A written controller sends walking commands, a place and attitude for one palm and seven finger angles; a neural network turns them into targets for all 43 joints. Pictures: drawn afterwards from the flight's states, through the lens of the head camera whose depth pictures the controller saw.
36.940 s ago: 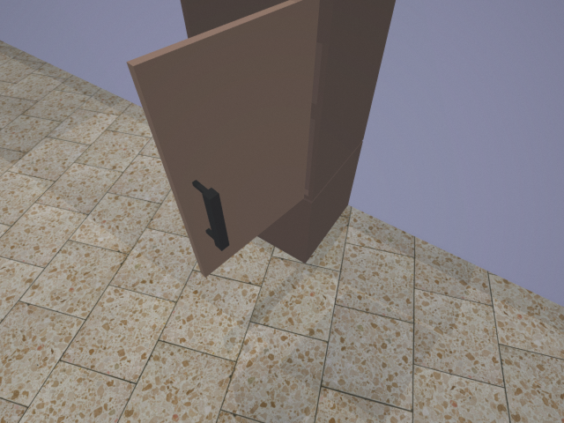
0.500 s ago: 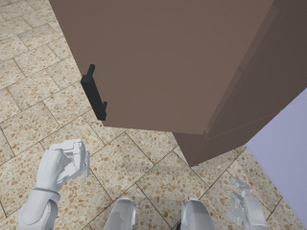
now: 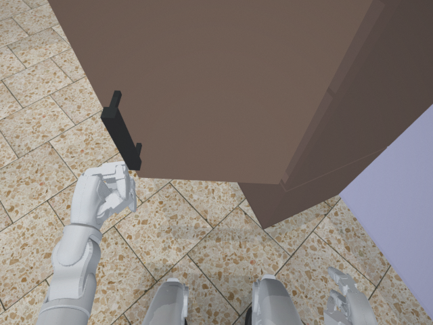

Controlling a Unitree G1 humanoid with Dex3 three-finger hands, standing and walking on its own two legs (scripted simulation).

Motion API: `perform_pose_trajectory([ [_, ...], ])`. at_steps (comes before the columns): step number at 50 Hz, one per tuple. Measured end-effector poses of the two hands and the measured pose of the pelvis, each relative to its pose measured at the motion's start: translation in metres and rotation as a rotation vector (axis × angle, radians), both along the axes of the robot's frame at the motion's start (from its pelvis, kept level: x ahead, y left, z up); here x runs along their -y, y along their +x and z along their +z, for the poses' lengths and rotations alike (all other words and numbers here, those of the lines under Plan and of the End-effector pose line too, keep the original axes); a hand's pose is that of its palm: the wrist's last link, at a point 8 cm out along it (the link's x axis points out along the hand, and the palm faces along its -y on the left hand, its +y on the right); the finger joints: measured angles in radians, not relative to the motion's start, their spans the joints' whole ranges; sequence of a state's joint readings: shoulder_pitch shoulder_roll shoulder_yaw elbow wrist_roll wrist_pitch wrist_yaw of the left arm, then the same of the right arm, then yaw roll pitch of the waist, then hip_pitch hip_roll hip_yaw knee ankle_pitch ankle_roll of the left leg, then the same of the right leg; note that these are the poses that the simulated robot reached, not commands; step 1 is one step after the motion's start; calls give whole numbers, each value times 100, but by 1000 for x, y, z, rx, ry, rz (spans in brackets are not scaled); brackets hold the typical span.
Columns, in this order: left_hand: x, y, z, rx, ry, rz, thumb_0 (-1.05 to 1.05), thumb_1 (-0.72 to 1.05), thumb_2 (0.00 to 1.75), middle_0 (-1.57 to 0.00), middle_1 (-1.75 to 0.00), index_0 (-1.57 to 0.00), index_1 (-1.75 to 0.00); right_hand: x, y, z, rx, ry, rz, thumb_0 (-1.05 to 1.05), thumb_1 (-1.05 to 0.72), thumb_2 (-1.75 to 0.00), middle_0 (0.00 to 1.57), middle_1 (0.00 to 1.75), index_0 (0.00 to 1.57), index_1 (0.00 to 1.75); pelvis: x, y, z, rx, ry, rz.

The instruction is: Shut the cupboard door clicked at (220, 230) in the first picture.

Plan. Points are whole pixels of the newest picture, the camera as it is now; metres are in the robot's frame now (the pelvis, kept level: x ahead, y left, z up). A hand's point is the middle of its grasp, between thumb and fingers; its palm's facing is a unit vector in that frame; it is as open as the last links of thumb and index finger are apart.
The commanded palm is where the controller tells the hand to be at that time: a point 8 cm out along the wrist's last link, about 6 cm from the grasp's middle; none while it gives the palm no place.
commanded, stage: bring the fist close to the handle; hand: left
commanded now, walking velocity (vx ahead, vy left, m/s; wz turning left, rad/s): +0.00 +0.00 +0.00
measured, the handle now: (126, 134) +0.46 +0.20 +0.03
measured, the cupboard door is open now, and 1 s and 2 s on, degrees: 63 62 44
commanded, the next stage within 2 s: push the door shut along its arc in 0.62 s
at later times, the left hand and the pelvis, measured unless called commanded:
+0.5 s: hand (134, 176) +0.37 +0.16 +0.03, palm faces -0.03 -1.00 -0.03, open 3.1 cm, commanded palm +0.34 +0.22 +0.04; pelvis +0.00 +0.00 +0.00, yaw +0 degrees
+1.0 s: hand (136, 165) +0.39 +0.16 +0.03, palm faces -0.10 -0.99 -0.04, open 3.1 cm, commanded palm +0.38 +0.22 +0.04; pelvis -0.01 +0.00 +0.00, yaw +0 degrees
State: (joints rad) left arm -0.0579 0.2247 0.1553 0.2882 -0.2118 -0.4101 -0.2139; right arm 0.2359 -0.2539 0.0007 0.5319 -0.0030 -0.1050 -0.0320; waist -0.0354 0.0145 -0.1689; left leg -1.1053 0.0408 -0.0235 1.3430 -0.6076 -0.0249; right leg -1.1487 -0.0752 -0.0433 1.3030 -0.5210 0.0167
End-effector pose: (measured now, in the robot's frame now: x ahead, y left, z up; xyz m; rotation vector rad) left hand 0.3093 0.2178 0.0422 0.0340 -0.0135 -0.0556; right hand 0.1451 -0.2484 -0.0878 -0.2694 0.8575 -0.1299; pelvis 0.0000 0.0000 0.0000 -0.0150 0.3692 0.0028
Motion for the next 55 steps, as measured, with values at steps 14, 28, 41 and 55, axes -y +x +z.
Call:
perform_pose_trajectory([
  [14, 6, 37, -4, 7, -4, 12, 1, 90, 90, -130, -150, -131, -150, 4, -11, -9, -68, 6, -21, 1, -90, -90, 21, 30, 20, 30, 2, 0, 0, -13, 6, -5],
  [28, -2, 39, -7, -1, -10, 30, 2, 90, 90, -130, -150, -130, -150, 9, -24, -9, -119, 1, -50, 1, -90, -90, 21, 30, 20, 30, 2, 1, 3, -16, 10, -11],
  [41, 0, 34, -6, 5, -6, 5, 1, 90, 90, -130, -150, -131, -150, 5, -15, -6, -92, 2, -39, 1, -90, -90, 21, 30, 20, 30, 0, -1, 3, -10, 7, -7],
  [55, -5, 80, -5, -4, 3, -69, 2, 90, 90, -134, -150, -131, -150, 8, -36, -17, -145, -21, -61, 1, -90, -90, 21, 30, 20, 30, -2, -8, -5, -33, -2, -1],
])
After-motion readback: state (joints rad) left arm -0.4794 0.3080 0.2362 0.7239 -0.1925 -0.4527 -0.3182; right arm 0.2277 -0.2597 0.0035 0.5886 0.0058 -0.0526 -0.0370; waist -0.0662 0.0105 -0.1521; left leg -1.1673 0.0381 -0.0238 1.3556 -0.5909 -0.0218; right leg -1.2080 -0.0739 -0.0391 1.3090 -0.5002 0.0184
